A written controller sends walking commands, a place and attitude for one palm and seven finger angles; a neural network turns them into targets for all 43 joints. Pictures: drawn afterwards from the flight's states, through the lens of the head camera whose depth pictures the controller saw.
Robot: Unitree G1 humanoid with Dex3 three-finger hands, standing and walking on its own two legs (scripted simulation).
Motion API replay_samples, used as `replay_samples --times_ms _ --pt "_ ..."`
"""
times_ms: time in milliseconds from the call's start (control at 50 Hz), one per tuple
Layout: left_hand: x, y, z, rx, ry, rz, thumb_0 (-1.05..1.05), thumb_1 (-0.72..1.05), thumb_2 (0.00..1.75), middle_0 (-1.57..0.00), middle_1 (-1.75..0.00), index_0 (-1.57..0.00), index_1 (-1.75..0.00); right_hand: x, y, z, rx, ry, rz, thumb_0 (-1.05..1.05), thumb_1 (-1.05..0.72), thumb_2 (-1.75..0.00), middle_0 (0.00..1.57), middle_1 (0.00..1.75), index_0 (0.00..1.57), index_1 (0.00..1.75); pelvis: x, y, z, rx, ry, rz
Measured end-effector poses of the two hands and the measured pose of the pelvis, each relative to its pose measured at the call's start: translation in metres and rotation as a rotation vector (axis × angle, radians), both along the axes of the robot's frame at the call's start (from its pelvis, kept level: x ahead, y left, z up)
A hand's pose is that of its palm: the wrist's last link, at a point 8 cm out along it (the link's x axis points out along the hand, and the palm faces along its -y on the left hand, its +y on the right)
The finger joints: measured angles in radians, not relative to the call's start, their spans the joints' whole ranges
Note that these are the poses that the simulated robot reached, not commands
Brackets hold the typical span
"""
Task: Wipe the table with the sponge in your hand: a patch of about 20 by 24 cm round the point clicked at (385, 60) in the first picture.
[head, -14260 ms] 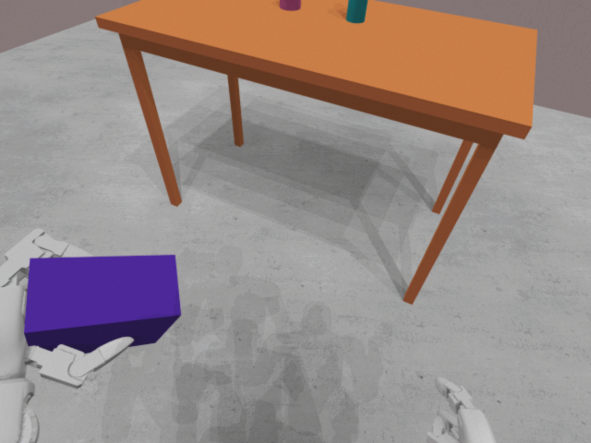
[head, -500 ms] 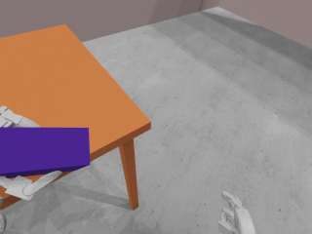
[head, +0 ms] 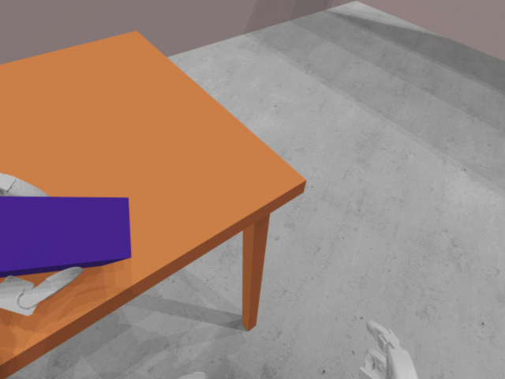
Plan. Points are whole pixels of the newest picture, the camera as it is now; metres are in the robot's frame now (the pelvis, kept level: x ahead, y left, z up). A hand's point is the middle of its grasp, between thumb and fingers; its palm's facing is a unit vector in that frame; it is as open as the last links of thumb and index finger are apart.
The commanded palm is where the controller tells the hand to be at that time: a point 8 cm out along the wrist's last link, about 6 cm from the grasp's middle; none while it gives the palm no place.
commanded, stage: shuffle to correct the standing spot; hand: left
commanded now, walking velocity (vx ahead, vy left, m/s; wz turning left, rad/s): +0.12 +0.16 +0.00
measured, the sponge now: (75, 237) +0.24 +0.21 +0.17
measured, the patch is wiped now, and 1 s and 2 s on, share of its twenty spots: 0.00 0.00 0.00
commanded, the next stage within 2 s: come to a stop and stand still in 0.56 s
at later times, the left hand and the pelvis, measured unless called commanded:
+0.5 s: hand out of the picture +0.22 +0.34 +0.20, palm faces +0.41 -0.81 -0.43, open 10.5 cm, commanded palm +0.17 +0.38 +0.20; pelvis +0.02 +0.10 +0.01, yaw +1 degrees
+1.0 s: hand out of the picture +0.29 +0.36 +0.20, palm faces +0.40 -0.82 -0.42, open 10.5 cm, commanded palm +0.23 +0.39 +0.20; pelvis +0.08 +0.11 +0.02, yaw +1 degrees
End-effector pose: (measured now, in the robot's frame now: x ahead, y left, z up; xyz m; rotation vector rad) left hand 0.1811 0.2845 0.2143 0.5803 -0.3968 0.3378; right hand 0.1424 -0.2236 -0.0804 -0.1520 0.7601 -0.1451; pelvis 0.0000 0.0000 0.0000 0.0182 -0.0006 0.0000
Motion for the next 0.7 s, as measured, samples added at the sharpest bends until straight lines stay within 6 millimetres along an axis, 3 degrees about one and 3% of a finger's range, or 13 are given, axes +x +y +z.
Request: replay_samples --times_ms 80,160,260,320,440,580,700 --pt "-0.014 0.012 -0.001 -0.047 0.031 0.031 -0.01 -0.53 1.01 -0.68 -1.37 -0.69 -1.36 -0.004 0.027 -0.009 0.04 0.048 0.059 0.01 -0.9 -0.9 0.21 0.3 0.2 0.3 0.0 0.019 0.005 -0.016 -0.004 0.01" --pt "-0.02 0.034 -0.006 -0.107 0.032 0.045 -0.01 -0.53 1.01 -0.68 -1.37 -0.69 -1.36 -0.006 0.047 -0.004 0.012 0.099 0.085 0.01 -0.9 -0.9 0.21 0.3 0.2 0.3 0.003 0.041 0.014 0.003 -0.006 0.011" --pt "-0.013 0.068 -0.01 -0.112 -0.038 0.026 -0.01 -0.53 1.01 -0.68 -1.37 -0.69 -1.36 0.008 0.066 -0.001 -0.059 0.048 0.056 0.01 -0.9 -0.9 0.21 0.3 0.2 0.3 0.004 0.075 0.001 -0.011 -0.012 0.028" --pt "-0.004 0.086 -0.01 -0.107 -0.038 0.027 -0.01 -0.53 1.01 -0.68 -1.37 -0.69 -1.36 0.015 0.081 0.004 -0.049 0.018 0.027 0.01 -0.9 -0.9 0.21 0.3 0.2 0.3 0.002 0.085 0.003 -0.004 -0.012 0.027" --pt "0.0 0.093 -0.003 -0.08 0.027 0.023 -0.01 -0.53 1.01 -0.68 -1.37 -0.69 -1.36 0.023 0.108 0.017 0.003 -0.023 0.042 0.01 -0.9 -0.9 0.21 0.3 0.2 0.3 0.01 0.095 0.014 -0.012 0.016 0.014" --pt "0.008 0.094 -0.002 -0.081 0.048 0.055 -0.01 -0.53 1.01 -0.68 -1.37 -0.69 -1.36 0.036 0.112 0.004 0.003 0.017 0.079 0.01 -0.9 -0.9 0.21 0.3 0.2 0.3 0.027 0.098 0.012 -0.018 0.022 0.013" --pt "0.031 0.105 -0.011 -0.17 0.034 0.086 -0.01 -0.53 1.01 -0.68 -1.37 -0.69 -1.36 0.048 0.105 0.011 -0.047 0.073 0.079 0.01 -0.9 -0.9 0.21 0.3 0.2 0.3 0.047 0.105 0.019 0.005 0.014 0.018"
